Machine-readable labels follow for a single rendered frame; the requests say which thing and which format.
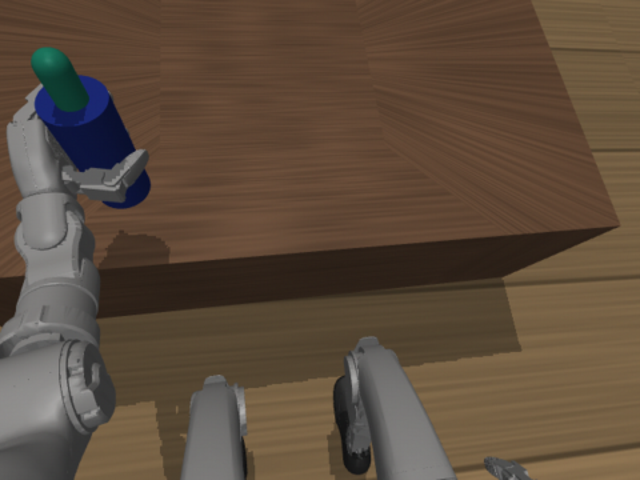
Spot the left robot arm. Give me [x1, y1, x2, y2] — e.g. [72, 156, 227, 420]
[0, 192, 116, 480]

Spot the bottle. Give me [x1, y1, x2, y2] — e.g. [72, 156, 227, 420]
[31, 47, 151, 209]

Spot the left robot hand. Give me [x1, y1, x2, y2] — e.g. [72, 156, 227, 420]
[6, 83, 149, 203]

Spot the right robot hand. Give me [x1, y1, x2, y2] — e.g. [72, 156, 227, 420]
[484, 457, 537, 480]

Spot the right robot foot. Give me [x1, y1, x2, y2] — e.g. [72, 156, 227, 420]
[333, 376, 371, 475]

